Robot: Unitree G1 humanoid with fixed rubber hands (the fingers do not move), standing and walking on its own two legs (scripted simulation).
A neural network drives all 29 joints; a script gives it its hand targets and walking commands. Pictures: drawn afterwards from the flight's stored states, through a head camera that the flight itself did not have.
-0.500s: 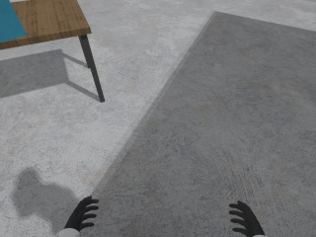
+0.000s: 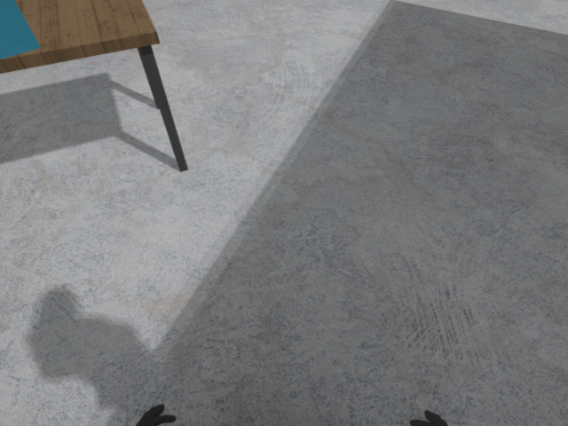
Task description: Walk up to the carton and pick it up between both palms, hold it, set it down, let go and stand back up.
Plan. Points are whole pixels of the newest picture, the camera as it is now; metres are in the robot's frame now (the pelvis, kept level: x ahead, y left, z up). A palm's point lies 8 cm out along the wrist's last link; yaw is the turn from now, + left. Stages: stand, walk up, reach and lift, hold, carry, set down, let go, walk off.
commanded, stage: stand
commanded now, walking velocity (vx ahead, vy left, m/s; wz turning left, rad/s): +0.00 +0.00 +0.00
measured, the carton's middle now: out of the picture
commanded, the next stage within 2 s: none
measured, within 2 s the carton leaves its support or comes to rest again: neither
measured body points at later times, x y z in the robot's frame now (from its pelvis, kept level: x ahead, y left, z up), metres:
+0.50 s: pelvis +0.01 -0.01 +0.01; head +0.02 -0.02 +0.46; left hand +0.03 +0.21 -0.15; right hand +0.03 -0.23 -0.15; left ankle +0.00 +0.13 -0.72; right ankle +0.00 -0.11 -0.72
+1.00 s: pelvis +0.02 -0.03 +0.01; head +0.02 -0.03 +0.46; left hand +0.00 +0.18 -0.15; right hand +0.00 -0.22 -0.16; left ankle +0.00 +0.13 -0.72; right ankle +0.00 -0.11 -0.72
